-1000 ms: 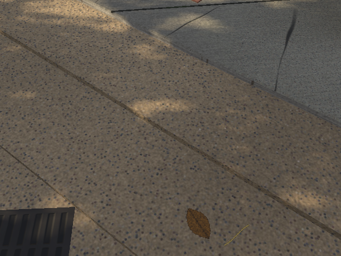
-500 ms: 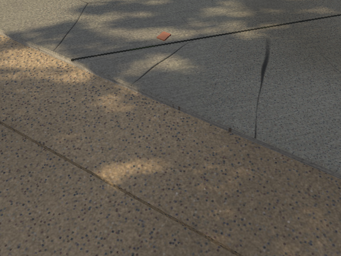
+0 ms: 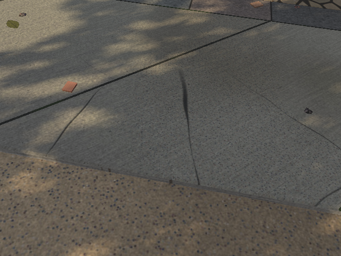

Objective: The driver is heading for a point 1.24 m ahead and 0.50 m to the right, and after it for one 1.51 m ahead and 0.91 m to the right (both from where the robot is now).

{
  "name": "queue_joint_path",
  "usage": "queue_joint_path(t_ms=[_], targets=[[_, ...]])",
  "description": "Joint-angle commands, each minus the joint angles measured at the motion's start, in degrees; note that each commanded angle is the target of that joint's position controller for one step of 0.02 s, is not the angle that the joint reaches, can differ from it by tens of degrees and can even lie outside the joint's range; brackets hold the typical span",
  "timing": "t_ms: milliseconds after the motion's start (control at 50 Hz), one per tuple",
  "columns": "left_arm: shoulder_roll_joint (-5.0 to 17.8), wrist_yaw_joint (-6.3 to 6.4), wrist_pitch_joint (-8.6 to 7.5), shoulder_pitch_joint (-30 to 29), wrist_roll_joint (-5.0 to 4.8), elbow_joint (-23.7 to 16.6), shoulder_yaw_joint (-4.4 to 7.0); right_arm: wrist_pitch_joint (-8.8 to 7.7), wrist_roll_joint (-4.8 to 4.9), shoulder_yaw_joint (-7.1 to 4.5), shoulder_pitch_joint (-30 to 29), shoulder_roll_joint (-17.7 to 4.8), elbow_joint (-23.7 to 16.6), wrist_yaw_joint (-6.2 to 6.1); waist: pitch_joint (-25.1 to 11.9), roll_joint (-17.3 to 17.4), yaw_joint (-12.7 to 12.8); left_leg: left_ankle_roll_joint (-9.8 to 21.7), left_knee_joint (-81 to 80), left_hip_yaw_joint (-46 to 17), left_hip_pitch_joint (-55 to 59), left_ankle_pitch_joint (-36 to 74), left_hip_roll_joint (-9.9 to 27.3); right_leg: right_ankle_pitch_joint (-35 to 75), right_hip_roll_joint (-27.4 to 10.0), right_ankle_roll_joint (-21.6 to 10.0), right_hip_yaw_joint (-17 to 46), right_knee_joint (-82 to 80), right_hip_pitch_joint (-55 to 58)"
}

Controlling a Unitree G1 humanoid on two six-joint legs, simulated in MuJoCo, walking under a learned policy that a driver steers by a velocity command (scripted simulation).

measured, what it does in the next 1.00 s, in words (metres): climbs, turning right: right foot 0.03 m higher, then left foot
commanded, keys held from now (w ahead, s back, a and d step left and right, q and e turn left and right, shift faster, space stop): w+e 0.40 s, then e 0.54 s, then no key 0.06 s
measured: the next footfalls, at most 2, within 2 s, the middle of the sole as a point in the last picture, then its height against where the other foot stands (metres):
right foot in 0.30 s outside the picture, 0.03 m higher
left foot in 0.76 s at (174, 242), level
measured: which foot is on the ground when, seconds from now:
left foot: down 0.00-0.34, up 0.36-0.74, down 0.76-1.00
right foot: up 0.00-0.28, down 0.30-0.74, up 0.76-1.00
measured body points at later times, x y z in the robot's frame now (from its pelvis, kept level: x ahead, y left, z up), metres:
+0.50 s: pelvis +0.25 -0.07 +0.02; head +0.29 -0.09 +0.47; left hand +0.46 +0.15 -0.07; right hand +0.31 -0.38 -0.08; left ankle +0.28 +0.09 -0.63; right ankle +0.29 -0.17 -0.71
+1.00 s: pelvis +0.40 -0.06 +0.03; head +0.44 -0.08 +0.48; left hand +0.68 +0.08 -0.07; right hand +0.37 -0.37 -0.06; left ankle +0.52 -0.01 -0.71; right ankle +0.32 -0.18 -0.64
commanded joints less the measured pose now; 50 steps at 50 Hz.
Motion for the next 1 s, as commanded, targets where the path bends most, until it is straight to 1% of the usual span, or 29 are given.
queue_joint_path(t_ms=[20,140,200,220,240,280,300,320,340,360,380,400,420,440,460,500,520,560,660,720,740,760,780,800,820,840,860,900,1000], targets=[[2.13,-0.3,-0.22,-2.81,0.14,-5.6,0.74,-0.96,0.19,-1.95,0.79,-7.28,-1.51,-0.32,1.23,9.57,-0.43,8.84,-13.45,-12.31,9.49,8.78,15.27,3.96,-3.99,0.81,2.32,-0.8,-12.43],[0.51,-1.33,0.25,-9.69,0.33,-7.3,-0.02,0.25,0.12,-2.42,2.04,-9.41,0.79,-0.82,3.16,7.64,-2.02,8.19,-13.78,-2.37,13.28,16.17,15.98,13.63,-4.31,1.47,-0.2,-12.43,-14.69],[-1.22,-2.62,-0.14,-16.52,0.09,-9.65,-0.97,1.3,0.67,-2.65,4.33,-10.89,2.28,-1.03,6.0,7.49,-4.27,7.12,-14.6,1.08,15.02,15.94,16.42,14.4,-3.8,0.31,-3.73,-22.13,-13.45],[-1.93,-3.0,-0.12,-17.56,0.24,-10.13,-1.39,1.78,1.15,-3.0,4.68,-12.23,2.71,-1.01,6.5,7.82,-4.42,7.05,-14.92,2.3,14.79,18.29,17.01,9.63,-2.82,-0.44,-6.49,-23.52,-11.51],[-1.44,-3.3,-0.12,-18.23,0.18,-10.6,-1.23,2.14,1.42,-3.19,5.07,-12.92,3.04,-1.02,6.74,7.8,-4.01,6.58,-13.96,3.49,15.21,22.53,17.33,8.15,-2.34,-1.38,-7.61,-25.14,-9.27],[1.07,-3.5,0.08,-15.71,0.4,-10.44,-0.03,2.55,1.76,-3.55,4.68,-14.55,3.3,-1.26,3.62,9.68,-1.16,5.23,-7.48,6.49,17.51,44.62,17.01,5.8,1.52,-3.61,-10.38,-28.37,-1.64],[3.3,-3.08,0.12,-7.85,0.72,-8.37,1.33,2.76,1.8,-3.61,3.53,-14.98,3.27,-1.58,-1.2,10.85,3.78,4.8,2.45,9.25,15.55,59.01,15.84,3.91,6.28,-5.87,-14.07,-27.89,9.1],[7.61,-2.43,0.22,2.91,0.31,-5.74,3.64,2.49,1.96,-3.09,3.92,-13.87,2.65,-2.0,-6.91,9.47,8.97,2.88,15.78,10.16,7.88,57.08,13.57,7.01,7.54,-9.1,-10.93,-31.65,25.82],[15.47,-1.26,0.41,10.66,-0.2,-4.42,6.33,1.53,1.1,-1.41,4.36,-10.18,-1.42,-1.88,-14.54,-3.19,11.42,-1.33,39.02,10.33,-15.52,31.54,7.4,-4.46,-5.83,-18.28,15.18,-37.82,47.83],[15.27,-0.81,-0.07,8.68,-0.1,-5.79,5.61,-0.51,0.58,-0.13,3.04,-7.35,-2.48,-0.92,-22.54,-9.54,8.26,-1.63,50.98,-2.96,-25.02,-15.77,-0.88,-13.23,-14.84,-22.74,42.64,-50.43,53.02],[11.05,-0.99,-1.08,6.49,0.85,-5.93,3.72,-1.92,2.42,-1.26,-2.1,-10.67,-3.59,0.43,-18.33,-5.11,9.35,-0.56,55.17,-9.63,-30.69,-14.07,1.85,-13.5,-15.39,-19.82,40.32,-52.83,49.32],[8.82,-0.98,-1.64,4.92,1.22,-5.84,3.01,-2.59,2.99,-0.87,-4.53,-10.07,-4.4,0.84,-11.79,-1.62,8.23,0.4,52.68,-8.93,-31.47,-10.81,3.64,-10.33,-13.82,-18.53,34.1,-53.06,41.89],[7.61,-1.04,-1.89,1.06,1.11,-5.85,2.58,-2.76,2.04,-0.76,-4.46,-8.99,-4.45,0.56,-6.31,2.38,4.92,0.15,47.25,-8.53,-29.31,-8.41,5.51,-0.72,-11.74,-17.09,28.05,-53.04,33.25],[5.79,-1.06,-2.05,-2.46,1.48,-6.31,1.97,-2.2,1.1,-1.24,-2.75,-9.36,-3.5,0.09,-3.97,1.12,1.86,-0.38,44.15,-8.24,-24.46,-7.52,7.1,10.29,-9.55,-15.99,21.94,-53.0,26.03],[4.92,-0.96,-1.93,-5.14,1.86,-7.16,1.67,-1.24,0.81,-1.42,-0.99,-9.64,-2.82,0.01,-2.99,-0.21,-0.11,-0.96,44.32,-7.86,-20.78,-8.03,7.21,17.46,-8.25,-15.86,18.81,-53.33,20.75],[5.23,-0.43,-1.96,-6.33,1.6,-6.84,1.83,0.25,0.13,-1.28,0.17,-8.56,-2.16,-0.27,-2.37,0.65,-1.6,-2.93,40.64,-6.37,-17.76,-7.04,6.39,28.62,-6.98,-15.99,13.79,-53.46,14.67],[5.95,-0.02,-1.64,-6.73,1.51,-6.58,2.08,0.9,-0.29,-0.64,-0.74,-6.87,-2.37,-0.52,-1.74,0.93,-1.87,-4.03,35.12,-4.82,-16.09,-6.21,5.37,31.52,-5.61,-15.71,10.76,-53.46,11.46],[7.46,0.71,-0.88,-5.98,1.52,-5.99,2.71,1.47,-0.93,0.23,-3.92,-4.77,-2.89,-0.69,-2.29,0.12,-0.76,-5.08,27.74,-3.77,-12.91,-0.48,3.17,33.38,-3.61,-14.51,8.06,-52.14,9.02],[8.1,1.51,0.87,-2.69,0.39,-4.5,3.18,2.07,0.58,0.04,-10.34,-6.92,-4.79,-0.16,-5.06,-3.15,2.07,-5.49,13.72,-6.84,-9.54,7.06,-0.18,21.34,-3.93,-11.56,13.45,-47.56,13.12],[6.87,1.96,1.58,-5.35,0.17,-5.22,2.88,1.63,0.51,-1.38,-7.06,-8.9,-4.64,0.09,-5.06,-4.49,-0.84,-3.68,4.78,-7.89,-3.58,8.49,-0.05,13.69,-2.76,-8.28,18.52,-40.49,14.15],[4.52,2.01,1.63,-4.68,0.31,-5.21,2.27,1.28,-0.07,-1.9,-5.56,-9.71,-4.39,-0.07,-5.39,-3.02,-1.19,-2.15,0.14,-8.31,0.53,13.11,2.48,8.87,0.54,-5.92,17.4,-35.37,13.17],[-0.17,2.01,1.74,-0.56,1.32,-5.05,0.92,1.42,-1.01,-2.52,-4.31,-13.02,-5.23,-0.62,-9.24,8.3,0.73,2.1,-1.33,-19.76,8.99,23.66,15.85,-11.31,6.14,-2.48,10.39,-20.36,7.89],[1.07,1.96,1.65,6.85,0.88,-5.53,1.01,2.54,-2.65,-2.59,-4.75,-14.28,-5.66,-0.85,-9.95,20.53,4.98,11.3,-4.62,-36.98,13.9,25.31,26.07,-23.82,9.85,0.05,5.46,-10.82,-3.35],[6.24,2.12,1.81,7.14,0.55,-4.53,2.21,3.03,-1.59,-2.5,-6.23,-12.19,-6.43,-1.0,-9.84,19.28,4.21,14.0,-6.19,-39.77,12.87,15.06,25.8,-18.61,5.1,2.06,5.36,-2.14,-6.25],[8.96,2.35,2.57,3.13,0.23,-4.03,3.05,3.31,-1.09,-1.5,-7.45,-8.45,-7.13,-1.22,-7.16,14.09,2.47,12.15,-5.64,-31.75,10.73,8.98,21.98,-14.05,3.23,3.06,4.58,1.33,-7.4],[8.76,2.71,3.51,1.06,0.24,-3.64,3.33,3.8,-0.95,-1.1,-8.85,-7.29,-7.37,-1.37,-5.72,10.7,2.22,10.36,-5.76,-25.64,7.98,5.14,18.81,-10.93,2.1,3.81,3.92,2.46,-7.24],[8.09,2.97,4.25,-0.21,0.24,-4.15,3.32,4.3,-0.53,-1.06,-10.41,-7.33,-7.33,-1.6,-3.6,11.04,2.35,9.82,-6.75,-20.94,4.77,4.04,16.35,-8.25,1.42,4.55,2.97,1.59,-6.6],[5.15,2.72,4.73,-0.89,0.24,-4.57,2.58,4.78,-0.8,-1.19,-10.33,-7.65,-6.71,-2.23,-2.62,12.54,2.08,9.74,-8.29,-13.37,1.74,7.35,13.38,-5.23,1.62,5.23,-0.42,-2.04,-2.92],[1.82,1.83,4.02,-5.25,1.15,-6.29,0.99,5.19,-0.32,-1.83,-8.11,-8.84,-5.32,-2.59,-6.46,11.54,0.0,12.74,-7.22,-9.89,5.99,15.51,16.45,-4.99,-0.08,4.53,-1.49,-14.02,2.34]])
